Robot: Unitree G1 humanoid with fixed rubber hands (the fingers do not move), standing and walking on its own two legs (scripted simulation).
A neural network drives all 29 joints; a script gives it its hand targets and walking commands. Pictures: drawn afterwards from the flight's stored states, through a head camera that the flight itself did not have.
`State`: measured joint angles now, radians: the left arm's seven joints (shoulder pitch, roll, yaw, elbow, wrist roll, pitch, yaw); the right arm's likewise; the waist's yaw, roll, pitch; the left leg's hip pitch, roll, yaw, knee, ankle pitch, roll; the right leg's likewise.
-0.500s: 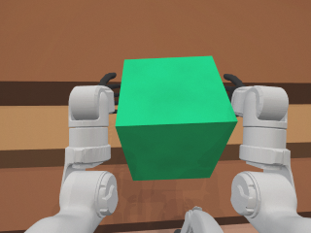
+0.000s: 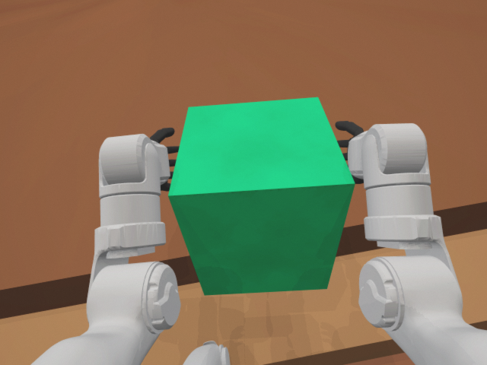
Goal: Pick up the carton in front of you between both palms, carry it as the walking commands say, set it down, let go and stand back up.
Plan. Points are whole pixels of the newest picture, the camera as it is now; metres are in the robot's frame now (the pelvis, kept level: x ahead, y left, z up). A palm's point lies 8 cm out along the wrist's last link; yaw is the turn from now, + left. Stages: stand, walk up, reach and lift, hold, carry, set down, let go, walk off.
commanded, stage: carry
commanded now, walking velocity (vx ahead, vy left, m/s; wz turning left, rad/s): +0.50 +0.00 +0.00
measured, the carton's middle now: (259, 199) +0.37 -0.02 +0.12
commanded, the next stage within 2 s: none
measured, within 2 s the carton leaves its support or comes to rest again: neither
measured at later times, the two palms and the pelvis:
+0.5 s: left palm (141, 16) +0.66 +0.17 +0.35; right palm out of the picture +0.66 -0.13 +0.36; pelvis +0.28 -0.01 +0.17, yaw -1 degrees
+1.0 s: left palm out of the picture +0.96 +0.21 +0.54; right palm out of the picture +0.96 -0.09 +0.53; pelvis +0.58 +0.07 +0.33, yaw +0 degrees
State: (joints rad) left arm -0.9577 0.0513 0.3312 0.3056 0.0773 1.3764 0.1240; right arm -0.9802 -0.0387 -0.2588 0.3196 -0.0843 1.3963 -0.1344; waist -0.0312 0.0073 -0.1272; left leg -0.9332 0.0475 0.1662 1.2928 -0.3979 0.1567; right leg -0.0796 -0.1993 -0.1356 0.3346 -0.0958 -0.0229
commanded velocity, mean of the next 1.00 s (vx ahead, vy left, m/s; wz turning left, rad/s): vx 0.50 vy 0.00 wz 0.00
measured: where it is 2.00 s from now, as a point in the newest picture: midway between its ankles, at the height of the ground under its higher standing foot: (222, 142)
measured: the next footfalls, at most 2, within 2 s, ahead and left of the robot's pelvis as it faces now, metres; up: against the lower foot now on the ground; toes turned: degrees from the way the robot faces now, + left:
right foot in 0.48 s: +0.47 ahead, -0.11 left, +0.34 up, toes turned -5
left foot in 1.00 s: +0.80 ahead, +0.20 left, +0.51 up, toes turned +6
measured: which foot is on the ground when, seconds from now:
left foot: down 0.00-0.52, up 0.54-0.98, down 1.00-1.00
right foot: down 0.00-0.02, up 0.04-0.46, down 0.48-1.00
